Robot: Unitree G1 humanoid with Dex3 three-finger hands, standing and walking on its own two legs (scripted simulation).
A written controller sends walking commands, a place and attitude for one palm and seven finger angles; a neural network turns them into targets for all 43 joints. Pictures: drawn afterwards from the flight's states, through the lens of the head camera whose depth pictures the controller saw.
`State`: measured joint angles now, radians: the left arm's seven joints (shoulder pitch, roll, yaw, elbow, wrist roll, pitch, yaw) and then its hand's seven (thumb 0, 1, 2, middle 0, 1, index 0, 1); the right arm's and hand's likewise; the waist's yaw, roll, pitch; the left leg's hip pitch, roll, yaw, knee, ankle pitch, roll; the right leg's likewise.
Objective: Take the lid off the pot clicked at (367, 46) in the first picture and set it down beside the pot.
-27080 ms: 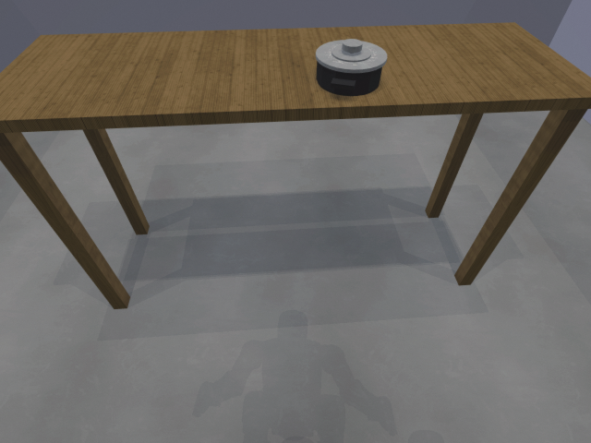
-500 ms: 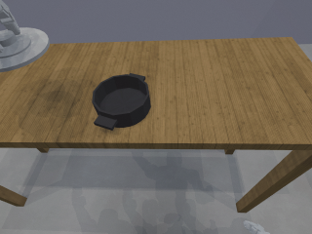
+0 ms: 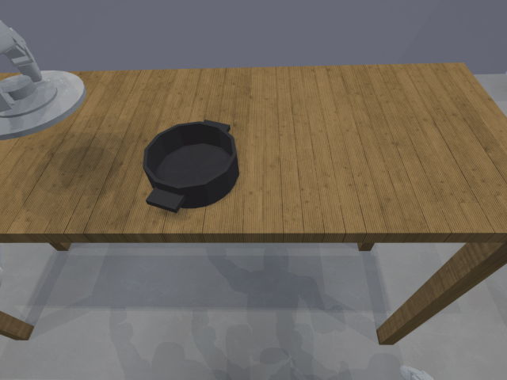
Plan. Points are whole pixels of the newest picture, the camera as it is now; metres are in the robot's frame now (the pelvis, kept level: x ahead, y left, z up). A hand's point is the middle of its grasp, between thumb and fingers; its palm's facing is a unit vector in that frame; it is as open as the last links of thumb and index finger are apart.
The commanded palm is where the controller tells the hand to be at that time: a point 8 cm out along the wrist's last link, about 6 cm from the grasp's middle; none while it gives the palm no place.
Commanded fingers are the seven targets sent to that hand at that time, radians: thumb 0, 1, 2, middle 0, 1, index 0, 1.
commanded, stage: lower the lid onto the table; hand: left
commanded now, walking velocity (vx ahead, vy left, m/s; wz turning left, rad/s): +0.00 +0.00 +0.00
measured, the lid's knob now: (15, 87) +0.47 +0.32 +0.24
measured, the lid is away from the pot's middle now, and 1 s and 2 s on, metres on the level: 0.22 0.23 0.22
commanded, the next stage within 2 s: open the fingers wide in 1.94 s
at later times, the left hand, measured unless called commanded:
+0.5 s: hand (8, 125) +0.42 +0.32 +0.22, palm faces -0.29 -0.10 -0.95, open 8.0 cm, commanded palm +0.42 +0.33 +0.29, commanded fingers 0.00 0.53 1.16 -1.04 -1.01 -0.85 -0.87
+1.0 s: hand (26, 132) +0.44 +0.33 +0.19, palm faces -0.32 -0.12 -0.94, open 8.0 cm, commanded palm +0.43 +0.33 +0.25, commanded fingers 0.00 0.53 1.16 -1.04 -1.01 -0.85 -0.87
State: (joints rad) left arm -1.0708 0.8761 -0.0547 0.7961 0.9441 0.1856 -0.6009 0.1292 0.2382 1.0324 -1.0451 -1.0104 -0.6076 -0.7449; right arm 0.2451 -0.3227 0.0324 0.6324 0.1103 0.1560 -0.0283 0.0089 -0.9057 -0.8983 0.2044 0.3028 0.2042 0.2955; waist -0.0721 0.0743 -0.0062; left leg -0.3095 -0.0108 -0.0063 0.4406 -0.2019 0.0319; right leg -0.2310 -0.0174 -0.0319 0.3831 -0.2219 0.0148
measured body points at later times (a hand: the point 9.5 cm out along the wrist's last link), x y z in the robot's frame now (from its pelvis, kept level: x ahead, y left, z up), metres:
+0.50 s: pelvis -0.01 +0.00 +0.00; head +0.03 -0.01 +0.45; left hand +0.43 +0.33 +0.27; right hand +0.10 -0.26 -0.12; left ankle +0.01 +0.10 -0.74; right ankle -0.02 -0.13 -0.74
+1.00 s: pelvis +0.00 +0.01 +0.00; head +0.04 +0.00 +0.45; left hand +0.45 +0.33 +0.24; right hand +0.07 -0.27 -0.13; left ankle +0.01 +0.10 -0.74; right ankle -0.02 -0.13 -0.74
